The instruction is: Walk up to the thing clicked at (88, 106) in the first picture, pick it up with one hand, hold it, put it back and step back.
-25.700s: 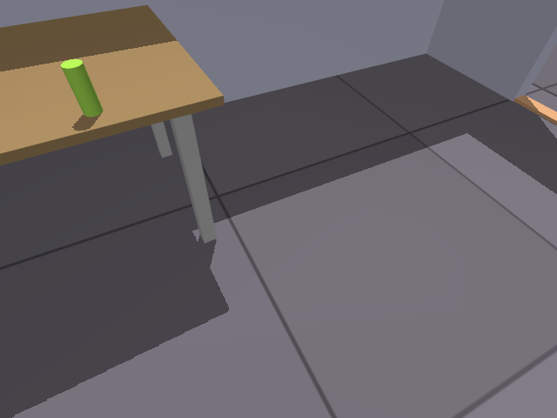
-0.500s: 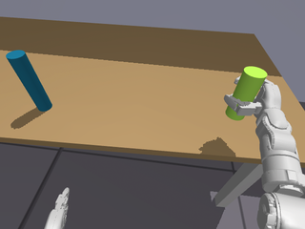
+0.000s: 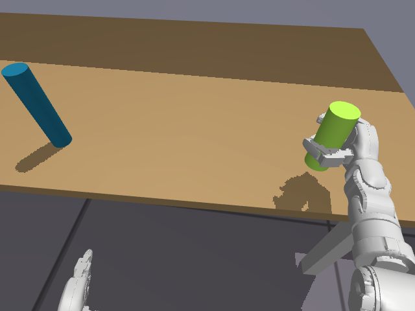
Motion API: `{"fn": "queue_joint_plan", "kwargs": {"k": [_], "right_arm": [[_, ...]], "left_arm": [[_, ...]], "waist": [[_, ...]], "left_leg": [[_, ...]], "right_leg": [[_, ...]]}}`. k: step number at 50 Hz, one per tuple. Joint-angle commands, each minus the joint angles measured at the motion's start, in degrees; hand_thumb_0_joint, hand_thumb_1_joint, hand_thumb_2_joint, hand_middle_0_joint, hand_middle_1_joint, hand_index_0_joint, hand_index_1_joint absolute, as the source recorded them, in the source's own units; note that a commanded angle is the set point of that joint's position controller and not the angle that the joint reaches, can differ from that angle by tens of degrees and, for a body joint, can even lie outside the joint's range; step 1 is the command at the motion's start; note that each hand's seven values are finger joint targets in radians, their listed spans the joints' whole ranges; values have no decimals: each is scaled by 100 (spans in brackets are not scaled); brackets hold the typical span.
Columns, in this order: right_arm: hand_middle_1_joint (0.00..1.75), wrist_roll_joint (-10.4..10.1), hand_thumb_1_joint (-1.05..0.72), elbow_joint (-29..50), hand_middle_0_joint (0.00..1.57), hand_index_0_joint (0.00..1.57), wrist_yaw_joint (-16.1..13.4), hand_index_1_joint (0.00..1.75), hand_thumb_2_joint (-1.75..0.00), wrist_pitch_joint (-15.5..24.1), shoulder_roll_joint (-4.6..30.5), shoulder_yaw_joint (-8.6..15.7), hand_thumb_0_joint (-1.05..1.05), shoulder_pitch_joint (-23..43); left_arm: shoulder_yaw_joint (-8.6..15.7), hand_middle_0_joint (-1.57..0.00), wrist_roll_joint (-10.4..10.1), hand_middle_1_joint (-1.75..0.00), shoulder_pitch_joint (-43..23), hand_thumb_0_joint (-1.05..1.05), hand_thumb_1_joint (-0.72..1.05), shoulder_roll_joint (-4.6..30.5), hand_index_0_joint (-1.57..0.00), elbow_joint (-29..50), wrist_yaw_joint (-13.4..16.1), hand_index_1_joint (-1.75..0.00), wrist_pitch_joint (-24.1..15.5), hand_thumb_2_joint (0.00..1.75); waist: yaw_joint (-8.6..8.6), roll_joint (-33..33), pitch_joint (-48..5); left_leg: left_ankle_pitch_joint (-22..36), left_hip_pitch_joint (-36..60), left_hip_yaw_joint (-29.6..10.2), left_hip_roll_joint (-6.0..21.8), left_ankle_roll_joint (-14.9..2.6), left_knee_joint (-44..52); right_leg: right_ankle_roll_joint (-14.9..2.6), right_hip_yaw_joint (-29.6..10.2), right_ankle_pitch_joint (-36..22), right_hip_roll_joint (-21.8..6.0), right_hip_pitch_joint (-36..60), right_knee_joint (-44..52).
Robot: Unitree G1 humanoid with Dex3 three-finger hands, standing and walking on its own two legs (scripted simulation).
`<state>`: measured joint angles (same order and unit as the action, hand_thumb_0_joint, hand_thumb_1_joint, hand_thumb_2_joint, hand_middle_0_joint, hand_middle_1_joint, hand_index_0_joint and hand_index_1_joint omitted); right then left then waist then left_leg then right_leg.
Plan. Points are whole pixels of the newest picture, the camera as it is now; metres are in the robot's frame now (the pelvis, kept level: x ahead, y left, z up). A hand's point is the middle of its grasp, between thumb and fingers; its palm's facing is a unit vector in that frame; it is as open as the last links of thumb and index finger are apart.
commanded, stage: lower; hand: right
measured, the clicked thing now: (329, 138) +0.43 -0.19 +0.12
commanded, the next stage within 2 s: loosen in 1.16 s
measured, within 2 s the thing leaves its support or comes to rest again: rests again in 1.00 s
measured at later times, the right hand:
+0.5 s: hand (318, 151) +0.44 -0.19 +0.07, palm faces +0.12 +0.99 +0.02, open 8.0 cm
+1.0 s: hand (315, 158) +0.44 -0.19 +0.04, palm faces +0.14 +0.99 +0.02, open 8.0 cm
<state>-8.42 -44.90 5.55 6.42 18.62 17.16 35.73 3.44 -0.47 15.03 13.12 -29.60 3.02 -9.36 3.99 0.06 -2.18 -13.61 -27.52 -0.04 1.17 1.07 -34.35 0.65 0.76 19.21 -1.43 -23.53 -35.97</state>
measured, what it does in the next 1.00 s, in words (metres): stands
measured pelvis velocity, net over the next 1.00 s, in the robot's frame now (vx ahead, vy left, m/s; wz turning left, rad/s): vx -0.01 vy -0.01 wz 0.00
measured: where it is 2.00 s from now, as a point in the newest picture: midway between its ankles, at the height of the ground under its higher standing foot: outside the picture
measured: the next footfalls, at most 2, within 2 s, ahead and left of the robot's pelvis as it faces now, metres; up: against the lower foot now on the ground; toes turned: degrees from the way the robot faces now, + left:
none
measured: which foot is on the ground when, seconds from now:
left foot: down 0.00-1.00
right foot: down 0.00-1.00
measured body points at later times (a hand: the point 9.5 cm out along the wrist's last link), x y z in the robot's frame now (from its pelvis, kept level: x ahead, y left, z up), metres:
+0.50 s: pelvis -0.01 +0.00 -0.02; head +0.05 -0.01 +0.43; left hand +0.14 +0.27 -0.07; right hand +0.43 -0.24 +0.07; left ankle +0.04 +0.13 -0.73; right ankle -0.01 -0.13 -0.73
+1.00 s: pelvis -0.01 -0.01 -0.03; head +0.06 -0.02 +0.41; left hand +0.14 +0.26 -0.07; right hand +0.43 -0.24 +0.04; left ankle +0.04 +0.13 -0.73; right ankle -0.01 -0.13 -0.73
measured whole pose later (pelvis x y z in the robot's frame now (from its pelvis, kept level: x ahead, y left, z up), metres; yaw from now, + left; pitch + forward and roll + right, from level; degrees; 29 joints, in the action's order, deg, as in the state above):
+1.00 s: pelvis -0.01 -0.01 -0.03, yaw +0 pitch +13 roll +1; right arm -6.0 -55.2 4.9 18.5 19.4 20.3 37.8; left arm 3.4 1.0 20.0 13.7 -16.3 1.2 -7.1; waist 6.8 0.7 -5.3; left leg -18.3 -42.3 -0.2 1.0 1.4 -47.4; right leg 0.3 0.5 25.0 -1.7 -38.8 -50.5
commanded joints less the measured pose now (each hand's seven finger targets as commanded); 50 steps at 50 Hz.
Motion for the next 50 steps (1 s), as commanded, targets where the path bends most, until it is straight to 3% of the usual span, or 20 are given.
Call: {"fn": "queue_joint_plan", "kwargs": {"k": [1,2,5,6,7,12,13,14,20,22,24,25,33,34,36,38,41,47,49,50], "right_arm": [[142,-74,-41,1474,134,136,-9,142,-130,671,1381,285,0,2693],[144,-51,-40,1433,135,137,-28,144,-132,685,1344,315,0,2510],[146,-46,-40,1245,137,139,-57,146,-134,776,1179,271,0,2386],[147,-33,-40,812,137,140,-46,147,-135,783,1174,342,0,2212],[147,-44,-39,1145,137,140,-39,147,-135,873,1079,247,0,2402],[149,17,-39,830,138,141,-20,149,-137,1028,1219,301,0,2404],[149,5,-39,872,138,141,-12,149,-137,1043,1172,302,0,2455],[150,27,-38,817,139,142,-1,150,-138,1074,1192,291,0,2495],[147,50,-36,851,136,139,19,147,-135,1253,1203,283,0,2746],[148,114,-36,642,136,139,-28,148,-136,1272,1401,392,0,2702],[148,94,-37,500,136,139,-20,148,-136,1297,1143,279,0,2643],[148,96,-36,616,136,139,-34,148,-135,1343,1298,363,0,2838],[148,125,-34,210,136,139,-74,148,-136,1441,1318,417,0,2668],[147,132,-34,295,135,139,-69,147,-135,1476,1356,424,0,2760],[146,134,-35,321,135,138,-70,146,-134,1533,1254,351,0,2825],[144,155,-35,218,133,136,-80,144,-132,1557,1268,399,0,2687],[144,182,-34,122,133,136,-93,144,-132,1594,1333,432,0,2708],[142,159,-34,214,131,134,-49,142,-130,1669,1119,353,0,2658],[142,188,-36,489,131,134,-61,142,-130,1717,1418,492,0,2807],[142,220,-37,205,132,134,-60,142,-131,1694,1280,442,0,2666]], "left_arm": [[345,-5,1,-5,37,0,-54,775,-5,770,75,-5,-210,6],[465,-5,12,-5,-53,0,-55,901,-5,928,73,-5,-211,6],[253,-5,16,-5,-191,0,-54,719,-5,1098,22,-5,-170,6],[361,-5,16,-5,37,0,-54,743,-4,721,33,-5,-126,6],[253,-5,13,-5,-342,0,-55,680,-4,1202,11,-5,-156,6],[534,-5,20,-4,22,0,-56,966,-4,1265,66,-5,-106,6],[367,-5,4,-5,-38,0,-55,814,-4,1384,38,-5,-108,6],[495,-5,10,-5,-59,0,-54,931,-5,1439,53,-5,-115,5],[304,-5,40,-5,-49,0,-55,714,-4,1580,-21,-5,-123,6],[477,-5,49,-4,72,0,-55,856,-4,1486,1,-5,-100,6],[286,-5,42,-5,14,0,-54,704,-5,1671,-45,-5,-104,5],[484,-5,59,-5,-51,0,-54,918,-5,1716,-7,-5,-123,5],[397,-5,78,-5,153,0,-55,883,-5,1872,-14,-5,-115,6],[493,-5,93,-5,239,0,-55,947,-4,1829,-9,-5,-109,6],[271,-5,100,-5,150,0,-55,801,-4,2153,-49,-5,-138,6],[281,-5,106,-4,373,0,-55,738,-4,1907,-49,-5,-101,6],[535,-5,125,-5,390,0,-55,1021,-4,2152,-48,-5,-110,6],[365,-5,123,-5,562,0,-55,772,-4,2213,-92,-5,-90,6],[485,-5,118,-5,423,0,-56,943,-4,2407,-64,-5,-92,6],[495,-5,144,-4,606,0,-56,905,-4,2098,-81,-5,-64,7]], "waist": [[42,-451,-2475],[40,-535,-2681],[-3,-356,-2345],[60,-297,-2196],[51,-135,-2326],[212,-3,-2298],[145,-11,-2337],[214,-106,-2432],[218,-249,-2460],[163,-312,-2425],[185,-240,-2366],[244,-297,-2581],[229,-140,-2465],[284,-271,-2470],[246,-305,-2509],[229,-229,-2374],[309,-278,-2512],[307,-274,-2680],[295,-311,-2954],[282,-459,-2795]], "left_leg": [[1724,969,123,-138,-111,99],[1840,1011,124,-143,-138,29],[1617,1026,138,-150,-136,23],[1561,855,138,-160,-135,-12],[1566,1002,131,-148,-114,-20],[1500,886,74,-109,-72,-148],[1453,863,81,-109,-71,-148],[1446,714,80,-124,-90,-200],[1246,435,78,-124,-92,-352],[1089,389,78,-124,-104,-409],[901,347,75,-134,-102,-407],[949,270,98,-155,-108,-446],[630,78,126,-183,-107,-564],[650,-44,124,-189,-117,-595],[616,-39,154,-195,-128,-648],[646,-85,124,-194,-119,-681],[660,-190,137,-204,-133,-773],[976,-16,93,-173,-132,-913],[1171,65,81,-174,-128,-974],[1192,-134,86,-176,-157,-1049]], "right_leg": [[-27,-20,-2146,52,926,181],[9,-41,-2401,39,985,144],[-11,-25,-2007,48,499,138],[-17,-34,-1941,30,429,96],[-56,-26,-1815,39,304,84],[-123,9,-1484,86,133,-41],[-122,0,-1501,79,179,-46],[-103,-21,-1549,64,262,-84],[-105,-29,-1368,60,44,-279],[-94,-32,-1204,66,-88,-287],[-104,-49,-992,62,-178,-293],[-87,-78,-1099,38,-65,-328],[-100,-115,-789,24,-364,-422],[-85,-119,-833,18,-318,-438],[-60,-160,-863,-3,-328,-438],[-85,-107,-859,22,-499,-531],[-70,-130,-883,13,-453,-576],[-75,-83,-1134,64,-610,-796],[-68,-83,-1334,54,-459,-858],[-34,-94,-1517,55,-515,-886]]}}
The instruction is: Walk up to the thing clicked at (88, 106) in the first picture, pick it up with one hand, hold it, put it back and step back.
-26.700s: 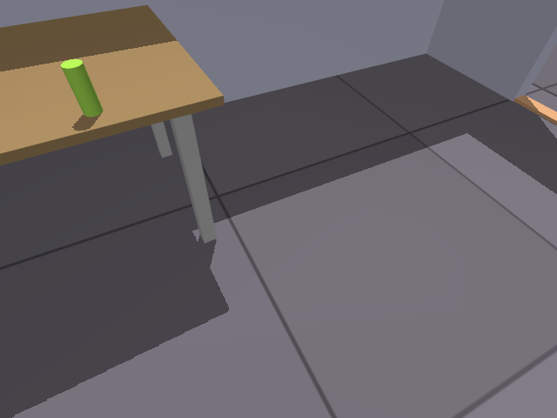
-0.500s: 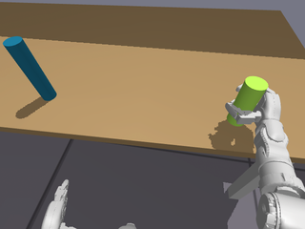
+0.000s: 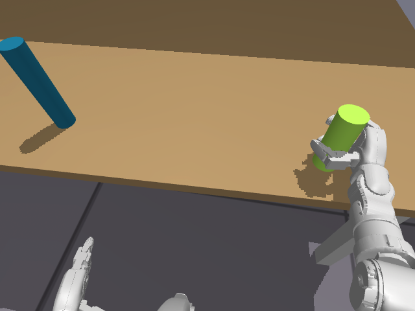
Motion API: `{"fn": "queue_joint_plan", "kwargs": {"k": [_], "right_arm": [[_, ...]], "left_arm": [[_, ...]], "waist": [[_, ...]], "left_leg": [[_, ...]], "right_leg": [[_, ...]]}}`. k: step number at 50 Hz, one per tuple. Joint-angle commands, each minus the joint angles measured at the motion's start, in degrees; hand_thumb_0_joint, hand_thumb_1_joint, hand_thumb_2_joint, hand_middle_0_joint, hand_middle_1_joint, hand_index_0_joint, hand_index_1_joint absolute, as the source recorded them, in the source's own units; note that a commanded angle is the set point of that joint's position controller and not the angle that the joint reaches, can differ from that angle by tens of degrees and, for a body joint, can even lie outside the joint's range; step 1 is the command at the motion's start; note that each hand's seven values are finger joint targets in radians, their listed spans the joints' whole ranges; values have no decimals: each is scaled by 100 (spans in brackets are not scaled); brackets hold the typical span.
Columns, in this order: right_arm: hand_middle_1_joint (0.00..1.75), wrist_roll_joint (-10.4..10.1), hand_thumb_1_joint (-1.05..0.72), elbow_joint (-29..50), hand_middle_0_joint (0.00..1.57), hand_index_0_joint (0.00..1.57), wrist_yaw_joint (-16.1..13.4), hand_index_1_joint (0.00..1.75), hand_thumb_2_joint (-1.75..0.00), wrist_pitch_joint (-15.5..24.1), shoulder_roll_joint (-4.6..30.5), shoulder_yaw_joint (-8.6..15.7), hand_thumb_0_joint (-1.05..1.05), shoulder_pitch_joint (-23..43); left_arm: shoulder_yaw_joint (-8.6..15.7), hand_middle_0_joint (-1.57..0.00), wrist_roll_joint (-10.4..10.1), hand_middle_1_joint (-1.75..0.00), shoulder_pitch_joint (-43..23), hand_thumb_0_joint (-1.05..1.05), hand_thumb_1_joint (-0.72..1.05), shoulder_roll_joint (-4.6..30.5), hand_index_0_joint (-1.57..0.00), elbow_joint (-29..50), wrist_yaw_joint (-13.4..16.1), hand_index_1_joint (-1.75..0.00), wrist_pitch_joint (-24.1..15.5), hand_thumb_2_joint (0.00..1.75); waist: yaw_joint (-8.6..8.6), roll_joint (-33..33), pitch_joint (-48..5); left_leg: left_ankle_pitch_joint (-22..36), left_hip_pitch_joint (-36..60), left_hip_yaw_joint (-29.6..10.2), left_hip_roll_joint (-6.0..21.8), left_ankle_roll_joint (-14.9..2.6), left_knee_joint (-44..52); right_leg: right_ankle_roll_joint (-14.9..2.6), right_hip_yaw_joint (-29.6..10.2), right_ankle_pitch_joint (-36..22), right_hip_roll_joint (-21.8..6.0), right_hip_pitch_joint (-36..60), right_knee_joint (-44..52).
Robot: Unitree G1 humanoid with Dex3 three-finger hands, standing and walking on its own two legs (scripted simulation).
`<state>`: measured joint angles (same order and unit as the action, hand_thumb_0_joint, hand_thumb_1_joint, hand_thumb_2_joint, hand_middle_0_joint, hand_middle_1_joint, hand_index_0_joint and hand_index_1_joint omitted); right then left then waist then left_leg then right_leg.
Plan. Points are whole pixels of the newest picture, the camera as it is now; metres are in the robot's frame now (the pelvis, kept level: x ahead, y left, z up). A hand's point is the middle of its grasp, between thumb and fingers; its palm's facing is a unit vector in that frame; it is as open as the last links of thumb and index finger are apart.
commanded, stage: lower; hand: right
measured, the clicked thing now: (337, 140) +0.45 -0.19 +0.08
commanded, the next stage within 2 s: loosen in 0.16 s
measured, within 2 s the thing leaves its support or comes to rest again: neither
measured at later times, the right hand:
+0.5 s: hand (336, 145) +0.45 -0.20 +0.06, palm faces +0.15 +0.99 +0.02, open 7.9 cm
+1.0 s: hand (334, 146) +0.45 -0.19 +0.06, palm faces +0.15 +0.99 +0.02, open 13.7 cm
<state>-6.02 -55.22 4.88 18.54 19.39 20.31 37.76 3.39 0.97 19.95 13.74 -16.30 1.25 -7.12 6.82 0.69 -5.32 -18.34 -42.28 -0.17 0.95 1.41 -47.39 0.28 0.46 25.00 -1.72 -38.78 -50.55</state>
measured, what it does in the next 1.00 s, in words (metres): stands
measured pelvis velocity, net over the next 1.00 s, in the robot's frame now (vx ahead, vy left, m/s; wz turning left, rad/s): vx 0.00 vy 0.00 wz -0.01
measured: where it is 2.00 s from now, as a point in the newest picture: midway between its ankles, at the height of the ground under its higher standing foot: outside the picture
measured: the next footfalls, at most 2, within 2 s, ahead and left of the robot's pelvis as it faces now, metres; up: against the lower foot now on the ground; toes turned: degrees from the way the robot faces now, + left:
none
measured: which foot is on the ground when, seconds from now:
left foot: down 0.00-1.00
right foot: down 0.00-1.00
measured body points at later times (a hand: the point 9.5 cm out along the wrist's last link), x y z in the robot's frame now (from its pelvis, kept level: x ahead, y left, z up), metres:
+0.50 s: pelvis +0.00 +0.00 -0.01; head +0.08 -0.01 +0.44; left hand +0.15 +0.27 -0.04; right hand +0.43 -0.25 +0.07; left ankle +0.05 +0.14 -0.69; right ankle -0.01 -0.12 -0.69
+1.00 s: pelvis +0.00 +0.00 -0.01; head +0.07 -0.01 +0.43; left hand +0.15 +0.27 -0.04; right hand +0.43 -0.25 +0.06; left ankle +0.05 +0.14 -0.69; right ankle -0.01 -0.12 -0.69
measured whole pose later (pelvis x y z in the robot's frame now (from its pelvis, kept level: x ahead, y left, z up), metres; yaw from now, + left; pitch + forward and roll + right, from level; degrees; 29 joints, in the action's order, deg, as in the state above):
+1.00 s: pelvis +0.00 +0.00 -0.01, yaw +0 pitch +14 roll +1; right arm -6.0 -53.2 5.7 18.6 19.1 21.2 36.6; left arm 3.4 0.9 21.7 13.9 -12.0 1.0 -5.1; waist 6.7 0.6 -5.7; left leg -20.2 -45.1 0.0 1.1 1.4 -51.3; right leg 0.3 0.1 26.7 -1.6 -41.6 -54.3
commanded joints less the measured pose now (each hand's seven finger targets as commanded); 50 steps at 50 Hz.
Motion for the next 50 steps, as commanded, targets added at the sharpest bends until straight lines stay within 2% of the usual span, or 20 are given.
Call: {"fn": "queue_joint_plan", "kwargs": {"k": [1,2,5,7,9,10,11,14,18,22,27,28,31,34,38,40,46,48,49,50], "right_arm": [[144,-37,-40,1336,134,136,33,144,-132,498,1110,69,0,2473],[144,-48,-39,1253,134,136,34,144,-132,488,1181,146,0,2369],[143,-36,-38,1411,133,136,36,143,-132,538,1233,175,0,2516],[145,-41,-38,1018,134,136,66,145,-134,513,1157,198,0,2120],[145,-53,-38,1416,134,137,71,145,-134,561,1479,325,0,2324],[143,-31,-38,1281,132,135,80,143,-132,532,1408,313,0,2199],[144,-65,-39,1137,133,136,124,144,-132,477,1048,96,0,2017],[140,-77,-30,1205,134,137,129,140,-125,510,1218,287,0,1841],[109,-82,-17,1530,122,122,128,109,-93,476,1216,253,0,2070],[95,-81,-1,1434,116,116,98,95,-69,452,1127,208,0,2057],[76,-43,22,1360,98,98,127,76,-50,423,1007,59,0,2043],[73,-53,24,1632,96,96,103,73,-48,443,1207,167,0,2219],[65,-61,32,1576,89,89,104,65,-39,411,1144,124,0,2175],[57,-96,36,1514,80,80,103,58,-34,408,1060,128,0,2147],[49,-72,42,1570,68,68,79,49,-28,425,1220,229,0,2167],[46,-77,44,1381,61,61,87,46,-28,421,1039,145,0,2081],[36,-43,46,1399,46,47,74,36,-23,420,1262,280,0,2092],[33,-50,46,1539,40,40,70,33,-23,420,1110,157,0,2226],[36,-54,41,1356,34,35,62,36,-31,429,1212,271,0,2147],[34,-21,38,1714,32,33,39,34,-30,457,1425,331,0,2393]], "left_arm": [[461,-5,1,-5,147,0,-56,821,-4,853,83,-5,-283,6],[560,-5,-6,-5,76,0,-56,917,-4,937,91,-5,-283,7],[329,-5,-1,-4,-75,0,-56,717,-4,1081,61,-5,-267,6],[436,-5,-6,-4,120,0,-56,775,-4,924,69,-5,-241,6],[589,-5,-26,-4,-20,0,-56,988,-4,1248,90,-5,-233,6],[647,-5,-5,-4,234,0,-56,1026,-4,1149,100,-5,-211,6],[418,-5,-12,-4,300,0,-56,801,-4,1052,67,-5,-200,6],[450,-5,-28,-5,143,0,-55,806,-5,1178,57,-5,-199,6],[556,-5,-25,-6,221,0,-51,929,-6,1325,86,-4,-171,3],[492,-6,-41,-5,104,0,-52,845,-6,1334,85,-5,-146,3],[439,-5,-31,-5,246,0,-54,813,-5,1287,86,-5,-139,6],[524,-5,-33,-5,224,0,-54,897,-5,1357,90,-5,-134,5],[508,-5,-31,-5,399,0,-54,863,-5,1261,83,-5,-112,5],[548,-5,-34,-5,378,0,-55,894,-5,1325,89,-5,-134,6],[509,-5,-36,-5,147,0,-55,876,-5,1387,85,-5,-139,6],[471,-5,-20,-5,264,0,-55,844,-5,1349,71,-5,-130,6],[536,-5,-42,-5,214,0,-55,906,-4,1421,84,-5,-101,5],[490,-5,-29,-5,235,0,-55,833,-5,1437,74,-5,-109,5],[419,-5,-28,-5,231,0,-51,799,-6,1413,70,-5,-116,3],[505,-6,-41,-6,170,0,-50,881,-6,1611,86,-5,-121,2]], "waist": [[41,-518,-2461],[50,-471,-2500],[-57,-354,-2417],[-7,-359,-2298],[-21,-375,-2531],[72,-376,-2468],[26,-353,-2144],[-59,-313,-2306],[-4,-304,-2454],[-23,-134,-2260],[12,-323,-2196],[-30,-399,-2358],[-13,-453,-2323],[64,-296,-2392],[-93,-416,-2399],[-5,-343,-2392],[-31,-230,-2389],[-4,-270,-2333],[-16,-178,-2234],[-37,-375,-2546]], "left_leg": [[1679,1255,112,-167,-189,251],[1625,1227,139,-175,-187,254],[1432,1384,96,-137,-169,270],[1396,1306,100,-144,-175,230],[1391,1388,102,-145,-167,223],[1431,1315,93,-148,-164,226],[1236,1152,122,-160,-170,243],[1188,1199,94,-145,-172,178],[1457,1224,125,-156,-171,114],[1255,1345,87,-122,-148,165],[1148,1063,136,-154,-178,109],[1218,1186,109,-132,-172,135],[1273,1117,124,-140,-179,92],[1370,1145,134,-141,-181,78],[1336,1131,146,-143,-189,42],[1441,1246,108,-125,-191,45],[1335,1320,84,-120,-165,98],[1175,1286,85,-118,-161,131],[1104,1206,113,-138,-157,127],[1186,1349,58,-108,-160,140]], "right_leg": [[5,-77,-2184,72,1074,536],[8,-111,-2197,53,1105,533],[-44,-51,-1706,91,719,522],[-37,-57,-1651,97,663,518],[-35,-76,-1680,85,778,520],[-45,-56,-1673,100,790,486],[-47,-68,-1524,89,661,526],[-47,-68,-1460,87,603,486],[-29,-95,-1835,78,789,416],[-91,-54,-1416,103,434,431],[-40,-103,-1490,73,628,472],[-42,-73,-1528,90,722,464],[-31,-82,-1626,90,745,438],[-40,-98,-1689,98,748,402],[-8,-116,-1805,74,778,406],[-24,-79,-1762,101,666,371],[-63,-58,-1548,109,567,392],[-77,-55,-1368,120,512,423],[-72,-77,-1340,99,492,425],[-67,-46,-1387,116,620,424]]}}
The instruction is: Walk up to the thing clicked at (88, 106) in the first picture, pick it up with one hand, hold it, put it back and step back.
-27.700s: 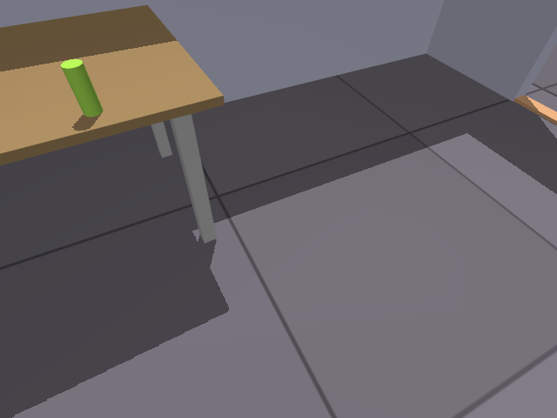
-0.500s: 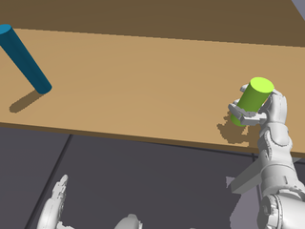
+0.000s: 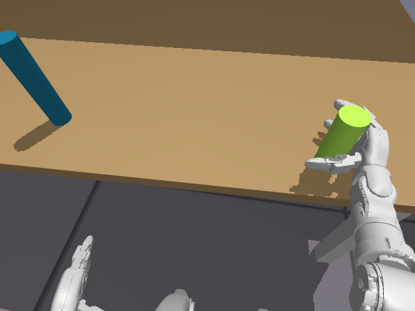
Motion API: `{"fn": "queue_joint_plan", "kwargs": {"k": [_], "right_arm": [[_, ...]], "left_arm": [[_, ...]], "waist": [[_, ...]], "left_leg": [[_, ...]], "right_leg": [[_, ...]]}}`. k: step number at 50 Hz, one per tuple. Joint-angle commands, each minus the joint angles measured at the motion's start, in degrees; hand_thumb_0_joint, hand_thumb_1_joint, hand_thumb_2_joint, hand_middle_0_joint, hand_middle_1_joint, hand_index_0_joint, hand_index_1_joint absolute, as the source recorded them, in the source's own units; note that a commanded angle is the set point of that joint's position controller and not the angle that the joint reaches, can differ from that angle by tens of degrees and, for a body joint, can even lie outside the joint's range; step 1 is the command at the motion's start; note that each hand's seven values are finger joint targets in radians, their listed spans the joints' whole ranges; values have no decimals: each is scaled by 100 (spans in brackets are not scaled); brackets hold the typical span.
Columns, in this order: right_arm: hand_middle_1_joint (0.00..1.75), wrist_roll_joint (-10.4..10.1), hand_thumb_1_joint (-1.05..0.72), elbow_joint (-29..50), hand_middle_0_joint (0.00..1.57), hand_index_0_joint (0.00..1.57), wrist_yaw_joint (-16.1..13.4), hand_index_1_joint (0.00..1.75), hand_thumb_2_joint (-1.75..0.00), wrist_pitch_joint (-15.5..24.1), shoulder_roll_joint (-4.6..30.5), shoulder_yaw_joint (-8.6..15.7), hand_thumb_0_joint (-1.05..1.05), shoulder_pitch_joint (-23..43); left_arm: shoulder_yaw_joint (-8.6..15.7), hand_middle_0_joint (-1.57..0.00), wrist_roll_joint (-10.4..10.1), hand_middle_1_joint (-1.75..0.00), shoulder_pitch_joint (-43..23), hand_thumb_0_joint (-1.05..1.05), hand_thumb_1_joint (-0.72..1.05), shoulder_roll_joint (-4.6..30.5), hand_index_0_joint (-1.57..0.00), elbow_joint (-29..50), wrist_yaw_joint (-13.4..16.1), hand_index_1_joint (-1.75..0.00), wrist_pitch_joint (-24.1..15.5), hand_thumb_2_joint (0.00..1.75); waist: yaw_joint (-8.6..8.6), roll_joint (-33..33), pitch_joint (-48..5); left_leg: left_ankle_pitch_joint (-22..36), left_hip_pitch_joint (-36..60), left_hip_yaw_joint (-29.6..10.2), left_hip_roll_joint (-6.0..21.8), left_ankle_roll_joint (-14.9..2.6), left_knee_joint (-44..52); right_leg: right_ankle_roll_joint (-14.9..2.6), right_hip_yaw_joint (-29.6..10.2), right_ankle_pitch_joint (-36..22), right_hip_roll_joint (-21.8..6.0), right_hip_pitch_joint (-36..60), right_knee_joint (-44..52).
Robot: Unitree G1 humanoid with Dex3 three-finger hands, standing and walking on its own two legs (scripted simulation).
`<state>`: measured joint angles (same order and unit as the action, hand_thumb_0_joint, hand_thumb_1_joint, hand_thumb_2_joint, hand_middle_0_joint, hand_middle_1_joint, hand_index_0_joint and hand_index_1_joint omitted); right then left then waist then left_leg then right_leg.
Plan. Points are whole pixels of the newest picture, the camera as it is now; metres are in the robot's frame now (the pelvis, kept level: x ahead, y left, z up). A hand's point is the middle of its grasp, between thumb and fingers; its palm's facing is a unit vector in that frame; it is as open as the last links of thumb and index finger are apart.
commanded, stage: withdraw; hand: right
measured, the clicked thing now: (339, 140) +0.45 -0.19 +0.08
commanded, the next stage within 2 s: rise in 0.32 s
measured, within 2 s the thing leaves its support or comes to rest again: neither
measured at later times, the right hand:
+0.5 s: hand out of the picture +0.46 -0.26 +0.23, palm faces +0.19 +0.98 -0.11, open 17.2 cm
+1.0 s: hand out of the picture +0.37 -0.35 +0.19, palm faces +0.46 +0.81 -0.36, open 17.6 cm
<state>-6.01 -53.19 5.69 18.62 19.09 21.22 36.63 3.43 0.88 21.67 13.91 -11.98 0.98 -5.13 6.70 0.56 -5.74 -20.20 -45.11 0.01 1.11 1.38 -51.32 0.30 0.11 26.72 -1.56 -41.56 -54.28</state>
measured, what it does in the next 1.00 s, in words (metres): stands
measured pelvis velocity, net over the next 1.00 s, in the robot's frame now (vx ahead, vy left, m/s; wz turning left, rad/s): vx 0.03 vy -0.01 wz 0.00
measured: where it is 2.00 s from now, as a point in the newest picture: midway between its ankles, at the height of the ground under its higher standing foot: outside the picture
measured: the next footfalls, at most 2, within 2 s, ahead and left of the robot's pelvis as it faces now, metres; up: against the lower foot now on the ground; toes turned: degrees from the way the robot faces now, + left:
none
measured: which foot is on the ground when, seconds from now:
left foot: down 0.00-1.00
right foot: down 0.00-1.00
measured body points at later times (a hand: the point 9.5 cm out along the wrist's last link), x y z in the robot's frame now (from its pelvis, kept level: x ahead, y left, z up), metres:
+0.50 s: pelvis +0.01 +0.00 +0.03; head +0.04 +0.01 +0.48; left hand +0.16 +0.25 -0.03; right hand +0.45 -0.31 +0.24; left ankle +0.05 +0.14 -0.69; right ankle +0.00 -0.12 -0.69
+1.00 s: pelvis +0.03 -0.01 +0.04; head +0.04 +0.01 +0.49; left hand +0.20 +0.24 -0.02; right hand +0.34 -0.39 +0.21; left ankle +0.05 +0.14 -0.68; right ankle +0.00 -0.12 -0.69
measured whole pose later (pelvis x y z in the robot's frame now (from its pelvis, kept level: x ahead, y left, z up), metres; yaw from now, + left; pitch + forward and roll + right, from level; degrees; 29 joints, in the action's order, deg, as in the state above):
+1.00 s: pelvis +0.03 -0.01 +0.04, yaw +0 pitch +6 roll +1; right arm -2.3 -28.6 1.1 1.9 32.4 23.5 16.6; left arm 3.0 -3.3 19.3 14.7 -23.6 0.2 -5.0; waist -1.1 -3.1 -5.8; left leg -15.1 -22.8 0.4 1.2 1.4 -32.3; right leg 0.2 0.4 21.1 -1.4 -19.5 -34.9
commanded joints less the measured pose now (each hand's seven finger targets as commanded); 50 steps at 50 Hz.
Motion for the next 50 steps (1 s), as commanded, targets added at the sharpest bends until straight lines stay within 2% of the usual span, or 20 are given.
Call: {"fn": "queue_joint_plan", "kwargs": {"k": [1,2,6,7,9,12,16,19,20,22,23,24,26,29,34,39,41,43,46,50], "right_arm": [[33,-12,37,1806,31,31,-57,33,-30,484,1713,307,0,2802],[32,-7,37,1804,30,31,-74,32,-29,449,1778,344,0,2898],[26,-20,38,2032,26,26,-51,26,-23,286,2090,454,0,3039],[23,-11,40,2146,24,23,-66,23,-20,230,2277,515,0,3068],[19,-41,41,1720,21,20,5,19,-17,36,2080,418,0,2908],[10,-59,49,1816,11,11,112,10,-8,-229,2520,567,0,3320],[5,-128,55,967,7,7,423,5,-3,-784,2453,368,0,3206],[5,-152,57,774,6,6,714,5,-3,-1149,2579,309,0,3426],[5,-199,56,393,6,6,827,5,-3,-1300,2373,227,0,3134],[6,-296,50,500,6,7,1016,6,-5,-1454,2645,369,0,3016],[6,385,53,1037,6,7,674,6,-4,-1307,3643,363,0,3112],[6,294,55,708,6,6,444,6,-4,-1315,3507,436,0,2840],[6,294,61,101,6,6,362,6,-3,-1428,2996,89,0,2491],[6,520,61,1144,5,6,87,6,-2,-1281,4062,570,0,3186],[6,684,61,1969,5,5,-420,6,-3,-1061,4853,1041,0,3637],[6,683,61,1482,5,5,-653,6,-4,-1055,3580,550,0,2180],[6,649,60,1231,5,5,-641,6,-4,-1152,3316,458,0,1566],[6,555,60,1942,6,5,-570,6,-5,-1179,2976,239,0,1123],[5,369,57,3115,6,5,-521,5,-5,-1282,3013,512,0,-354],[5,201,55,5563,6,5,-496,5,-5,-1341,2719,669,0,-1953]], "left_arm": [[517,-6,-39,-6,-157,0,-50,924,-6,1426,139,-5,-333,2],[662,-5,-38,-5,26,0,-50,1072,-6,1313,167,-4,-317,2],[571,-5,-76,-5,249,0,-51,978,-5,1050,173,-4,-274,3],[495,-5,-95,-5,70,0,-51,962,-5,1171,180,-4,-272,3],[307,-5,-115,-5,240,0,-51,750,-6,697,173,-4,-241,3],[298,-5,-165,-5,-237,0,-52,832,-5,539,224,-4,-286,3],[251,-5,-238,-5,-414,0,-52,943,-6,292,289,-4,-362,2],[-135,-5,-292,-5,-559,0,-52,733,-6,326,323,-4,-415,2],[-82,-5,-294,-5,-237,0,-52,761,-6,80,335,-4,-414,2],[-5,-6,-314,-5,-275,0,-57,942,-5,176,356,-6,-470,7],[81,-6,-297,-5,-239,0,-54,876,-5,583,296,-5,-419,5],[164,-5,-304,-5,33,0,-54,985,-5,291,264,-5,-338,5],[65,-5,-329,-4,332,0,-54,786,-4,-18,177,-4,-253,5],[-55,-5,-327,-4,-104,0,-54,674,-4,103,75,-4,-228,5],[230,-4,-340,-5,-491,0,-53,1020,-4,114,135,-4,-288,7],[104,-5,-314,-4,-432,0,-55,865,-4,12,181,-5,-351,8],[123,-5,-313,-4,-343,0,-56,860,-4,-105,168,-5,-341,8],[-7,-5,-366,-4,-290,0,-55,629,-4,-60,104,-4,-319,7],[266,-5,-425,-4,170,0,-55,770,-5,-527,27,-4,-193,6],[462,-5,-474,-4,65,0,-55,753,-5,-648,-122,-5,-31,6]], "waist": [[-22,-366,-2777],[3,-395,-2738],[-89,-863,-2819],[-203,-927,-2888],[-196,-896,-2374],[-289,-1019,-2392],[-132,-476,-1882],[-191,-200,-1851],[-145,-100,-1561],[-183,99,-1537],[-491,102,-1694],[-412,7,-1513],[-287,336,-715],[-572,-70,-1435],[-737,-1132,-2472],[-590,-889,-2105],[-551,-680,-1790],[-647,-884,-1720],[-781,-1000,-1282],[-901,-841,-1023]], "left_leg": [[1382,1821,26,-123,-135,584],[1437,1745,95,-159,-156,568],[1783,1783,138,-168,-195,615],[1773,1942,122,-148,-201,670],[1703,1864,167,-173,-215,747],[1693,2082,143,-138,-225,920],[1406,2096,198,-158,-161,1224],[1392,2283,174,-142,-111,1393],[1380,2203,197,-150,-121,1418],[1384,2285,209,-139,-80,1534],[1356,2560,169,-69,-62,1670],[1358,2480,177,-98,-83,1677],[993,2290,210,-98,-70,1849],[1324,2773,102,-4,-64,1854],[1954,3081,167,-65,-213,1740],[2198,2935,283,-157,-281,1841],[2278,2909,311,-152,-268,1892],[2361,2940,312,-133,-271,1908],[2381,2852,401,-199,-309,1977],[2436,3243,441,-212,-327,2062]], "right_leg": [[-81,0,-1539,97,1035,797],[-56,-41,-1659,81,1175,858],[40,-63,-2395,65,1687,954],[36,-45,-2329,73,1707,999],[62,-66,-2352,53,1594,1112],[52,-50,-2279,50,1678,1289],[-33,-64,-1806,29,1561,1544],[-94,-3,-1728,48,1624,1657],[-98,-14,-1723,58,1575,1738],[-135,-7,-1682,65,1641,1791],[-106,130,-1727,115,1803,1896],[-90,153,-1720,101,1866,1972],[-139,146,-1308,148,1562,2111],[-139,239,-1653,213,1735,2099],[44,148,-2556,174,2657,2109],[125,94,-3196,52,2820,2097],[106,109,-3213,43,2677,2148],[96,152,-3338,57,2829,2218],[133,128,-3803,-5,2907,2297],[94,181,-3578,35,2742,2443]]}}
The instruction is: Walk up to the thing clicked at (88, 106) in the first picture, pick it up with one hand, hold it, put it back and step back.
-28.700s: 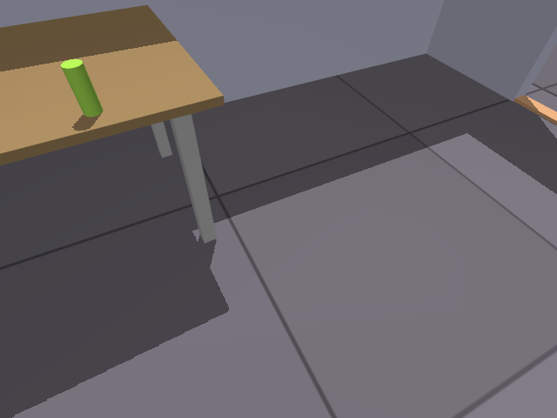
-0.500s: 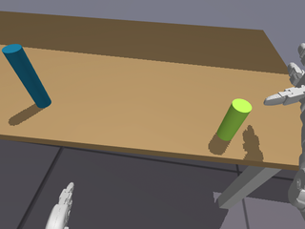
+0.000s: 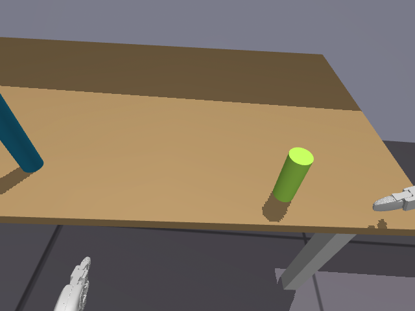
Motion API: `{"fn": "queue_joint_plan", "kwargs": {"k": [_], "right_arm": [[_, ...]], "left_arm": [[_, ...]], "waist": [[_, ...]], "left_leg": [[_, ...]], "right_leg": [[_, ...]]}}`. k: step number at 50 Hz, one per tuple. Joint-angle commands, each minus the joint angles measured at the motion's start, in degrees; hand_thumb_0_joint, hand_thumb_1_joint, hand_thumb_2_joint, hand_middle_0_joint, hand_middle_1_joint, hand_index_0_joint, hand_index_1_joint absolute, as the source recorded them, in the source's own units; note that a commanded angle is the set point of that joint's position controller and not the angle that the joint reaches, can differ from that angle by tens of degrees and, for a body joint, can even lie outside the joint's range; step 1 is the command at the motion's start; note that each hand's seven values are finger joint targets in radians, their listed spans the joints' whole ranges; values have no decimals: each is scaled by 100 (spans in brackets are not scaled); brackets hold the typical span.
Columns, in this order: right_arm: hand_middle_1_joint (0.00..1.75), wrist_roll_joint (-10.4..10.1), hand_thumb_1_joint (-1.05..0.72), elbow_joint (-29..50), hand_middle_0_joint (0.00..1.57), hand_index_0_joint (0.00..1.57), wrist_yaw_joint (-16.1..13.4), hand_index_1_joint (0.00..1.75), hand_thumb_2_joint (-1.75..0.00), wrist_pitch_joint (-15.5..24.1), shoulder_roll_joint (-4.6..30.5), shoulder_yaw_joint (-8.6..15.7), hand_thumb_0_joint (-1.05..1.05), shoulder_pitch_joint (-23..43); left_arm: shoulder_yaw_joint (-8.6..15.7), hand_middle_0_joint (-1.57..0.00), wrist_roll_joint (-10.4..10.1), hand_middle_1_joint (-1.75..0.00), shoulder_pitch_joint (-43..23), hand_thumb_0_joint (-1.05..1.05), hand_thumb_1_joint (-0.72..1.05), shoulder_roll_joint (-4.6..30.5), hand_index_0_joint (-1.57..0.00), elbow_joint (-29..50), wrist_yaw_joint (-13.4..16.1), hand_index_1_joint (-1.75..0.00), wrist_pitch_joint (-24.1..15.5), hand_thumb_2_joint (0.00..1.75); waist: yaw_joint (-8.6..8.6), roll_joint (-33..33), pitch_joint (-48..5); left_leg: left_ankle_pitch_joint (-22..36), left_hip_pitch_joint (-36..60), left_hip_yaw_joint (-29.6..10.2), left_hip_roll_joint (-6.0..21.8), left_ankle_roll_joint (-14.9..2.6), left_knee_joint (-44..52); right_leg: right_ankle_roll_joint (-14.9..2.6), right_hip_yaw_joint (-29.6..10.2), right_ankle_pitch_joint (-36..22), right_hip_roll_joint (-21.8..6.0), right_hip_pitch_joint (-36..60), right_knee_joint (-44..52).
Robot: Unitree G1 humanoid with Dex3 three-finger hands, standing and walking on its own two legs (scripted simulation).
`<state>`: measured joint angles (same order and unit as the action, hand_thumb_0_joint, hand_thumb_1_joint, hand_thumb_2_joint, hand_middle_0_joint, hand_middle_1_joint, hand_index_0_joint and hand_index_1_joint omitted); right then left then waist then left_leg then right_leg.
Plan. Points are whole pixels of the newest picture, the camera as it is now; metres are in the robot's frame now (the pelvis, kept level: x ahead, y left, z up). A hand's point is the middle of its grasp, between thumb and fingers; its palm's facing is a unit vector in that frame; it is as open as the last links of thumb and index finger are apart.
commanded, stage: sink last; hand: right
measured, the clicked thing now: (291, 176) +0.41 -0.19 +0.04
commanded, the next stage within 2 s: home in 0.78 s
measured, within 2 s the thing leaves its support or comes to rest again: neither
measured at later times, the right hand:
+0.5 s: hand (382, 285) +0.16 -0.22 +0.13, palm faces +0.33 +0.87 -0.38, open 17.6 cm
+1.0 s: hand (409, 298) +0.15 -0.26 +0.12, palm faces +0.41 +0.81 -0.42, open 17.6 cm
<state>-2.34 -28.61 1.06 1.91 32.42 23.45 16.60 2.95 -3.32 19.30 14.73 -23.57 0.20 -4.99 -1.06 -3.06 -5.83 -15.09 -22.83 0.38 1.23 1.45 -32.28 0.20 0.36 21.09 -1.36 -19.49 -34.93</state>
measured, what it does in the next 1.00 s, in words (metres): stands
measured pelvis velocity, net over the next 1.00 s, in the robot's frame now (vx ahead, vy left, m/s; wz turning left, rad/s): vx -0.03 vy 0.02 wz -0.04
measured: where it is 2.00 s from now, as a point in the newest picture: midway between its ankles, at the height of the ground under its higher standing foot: outside the picture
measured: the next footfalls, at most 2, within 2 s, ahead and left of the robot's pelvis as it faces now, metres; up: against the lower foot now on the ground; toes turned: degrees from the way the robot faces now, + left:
none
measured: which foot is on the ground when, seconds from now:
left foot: down 0.00-1.00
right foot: down 0.00-1.00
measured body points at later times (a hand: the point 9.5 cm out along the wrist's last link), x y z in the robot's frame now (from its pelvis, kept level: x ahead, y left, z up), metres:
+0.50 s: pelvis -0.01 +0.01 +0.00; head -0.02 +0.04 +0.45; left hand +0.17 +0.26 -0.08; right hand +0.13 -0.26 +0.15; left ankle +0.01 +0.14 -0.73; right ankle -0.04 -0.12 -0.73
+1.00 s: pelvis -0.03 +0.02 +0.01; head -0.03 +0.04 +0.46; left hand +0.15 +0.26 -0.07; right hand +0.12 -0.30 +0.14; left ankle +0.01 +0.14 -0.73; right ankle -0.04 -0.12 -0.73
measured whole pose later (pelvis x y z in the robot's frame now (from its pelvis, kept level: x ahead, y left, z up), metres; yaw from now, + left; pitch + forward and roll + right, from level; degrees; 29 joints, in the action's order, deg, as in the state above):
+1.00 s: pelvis -0.03 +0.02 +0.01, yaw -3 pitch -2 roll +0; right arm -3.5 8.2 -0.9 16.0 18.1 20.4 -27.0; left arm 6.3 -1.7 17.6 11.8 -28.9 2.6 -7.5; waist -2.8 -2.6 1.3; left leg -13.1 -13.9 2.7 2.2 0.3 -29.3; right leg 1.3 -1.9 16.0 -0.6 -9.9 -28.2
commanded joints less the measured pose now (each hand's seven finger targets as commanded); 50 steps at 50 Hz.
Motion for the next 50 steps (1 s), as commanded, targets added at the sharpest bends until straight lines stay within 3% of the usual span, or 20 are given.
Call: {"fn": "queue_joint_plan", "kwargs": {"k": [1,5,7,9,13,14,15,18,22,25,26,27,28,32,34,38,39,45,47,50], "right_arm": [[5,-208,55,3583,6,5,-33,5,-5,334,1155,317,0,-61],[6,-245,56,4760,6,5,-234,6,-5,382,1080,701,0,-1255],[6,-223,58,4970,5,5,-349,6,-5,419,905,736,0,-1744],[6,-262,60,5486,5,5,-407,6,-4,533,528,659,0,-2615],[6,-244,61,5878,5,5,-341,6,-4,702,-493,-171,0,-3928],[6,-215,60,6151,5,5,-311,6,-4,749,-728,-463,0,-3843],[6,-226,60,6183,5,5,-297,6,-4,760,-724,-421,0,-4070],[6,-236,58,6670,5,5,-253,6,-5,814,-505,-265,0,-4148],[6,-202,55,6675,5,5,-355,6,-5,908,-311,-10,0,-3956],[6,-204,56,6050,5,5,-359,6,-5,934,-447,122,0,-4287],[6,-193,56,5983,5,5,-327,6,-5,966,-544,52,0,-4258],[6,-176,57,5701,5,5,-329,6,-5,1004,-449,226,0,-4375],[6,-175,57,5595,5,5,-315,6,-5,1038,-534,169,0,-4322],[6,-175,58,5521,5,5,-298,6,-5,1288,-365,305,0,-4074],[6,-155,60,5664,5,5,-331,6,-5,1415,-208,405,0,-3900],[6,-123,59,5598,5,5,-378,6,-5,1642,-204,375,0,-3685],[6,-120,59,5497,5,5,-401,6,-5,1647,-100,535,0,-3675],[5,-172,58,4847,5,5,-316,5,-4,1729,-265,556,0,-4139],[4,-157,61,4536,5,5,-281,4,-2,1690,-466,321,0,-4231],[4,-154,60,4185,5,5,-201,4,-3,1647,-893,-329,0,-4218]], "left_arm": [[590,-5,-73,-5,187,0,-54,741,-5,582,-62,-5,-33,6],[1078,-5,-53,-5,-249,0,-54,1180,-5,1042,120,-5,26,6],[1215,-5,-27,-4,-461,0,-53,1231,-5,1272,255,-5,26,6],[980,-5,12,-4,-533,0,-53,905,-5,1330,313,-4,22,5],[384,-5,48,-4,-103,0,-52,155,-5,1057,270,-4,-24,4],[231,-5,60,-5,-161,0,-52,-30,-5,923,236,-4,-4,4],[183,-5,51,-5,-34,0,-52,-141,-5,738,211,-4,15,4],[795,-5,84,-5,-40,0,-51,448,-5,546,245,-5,-49,5],[1133,-5,145,-5,-234,0,-52,776,-6,522,375,-5,-189,4],[1326,-5,167,-5,-271,0,-51,917,-6,655,422,-4,-287,4],[1164,-5,171,-5,-122,0,-51,652,-6,313,376,-5,-257,4],[1008,-5,161,-5,-286,0,-52,539,-5,729,343,-5,-290,4],[1108,-5,168,-5,-153,0,-53,556,-5,471,347,-5,-256,5],[1022,-5,162,-4,-592,0,-54,494,-5,466,307,-5,-302,5],[761,-5,176,-4,-873,0,-54,291,-4,316,286,-5,-348,6],[515,-5,200,-5,-1140,0,-54,165,-4,312,307,-5,-490,7],[618,-5,198,-4,-977,0,-54,294,-4,340,336,-5,-513,7],[889,-11,187,-13,-270,0,-45,577,-11,279,341,-13,-523,15],[571,-12,153,-17,-192,0,-29,233,-12,259,271,-16,-518,31],[-108,-13,106,-18,-810,0,-5,-302,-13,316,208,-18,-537,50]], "waist": [[-24,-398,-928],[-55,122,-782],[-123,165,-751],[-308,48,-615],[-228,5,-16],[-209,-268,-59],[-200,-273,32],[6,-323,139],[116,-61,449],[44,481,434],[-73,447,557],[-141,620,466],[-146,830,523],[-315,678,588],[-437,414,583],[-335,230,376],[-271,151,247],[-137,309,364],[-161,341,561],[-212,339,1027]], "left_leg": [[1853,997,421,-244,-312,166],[1580,1278,410,-174,-231,316],[1546,1367,404,-143,-220,301],[1494,1515,372,-86,-212,329],[1267,1354,398,-100,-200,370],[1255,1342,378,-82,-220,355],[1270,1291,378,-86,-206,368],[1226,1060,382,-94,-162,380],[302,839,402,-51,-125,594],[518,968,473,-50,-84,576],[392,930,468,-21,-87,594],[476,1056,453,3,-72,626],[380,1013,457,3,-59,660],[19,1063,348,82,-61,807],[-263,1099,256,134,-79,890],[-495,1249,135,164,-76,958],[-304,1299,164,137,-74,935],[8,1285,279,92,-70,982],[9,1245,356,55,-80,1003],[-231,1040,413,-3,-99,1054]], "right_leg": [[98,142,-2929,-9,570,557],[12,86,-2299,38,644,713],[15,49,-2285,52,692,743],[-1,81,-2184,115,609,741],[-4,141,-2017,91,445,802],[18,162,-2011,103,483,817],[7,173,-2029,110,479,798],[-13,166,-1858,121,518,848],[-95,66,-745,166,469,1045],[-128,29,-1018,161,501,958],[-125,45,-929,188,460,946],[-139,75,-1050,215,464,898],[-152,63,-996,211,476,928],[-131,133,-765,269,410,1010],[-112,157,-566,312,311,1058],[-104,152,-408,294,266,1102],[-109,142,-487,283,342,1131],[-123,146,-714,277,523,1189],[-120,136,-690,263,494,1290],[-120,119,-481,216,327,1418]]}}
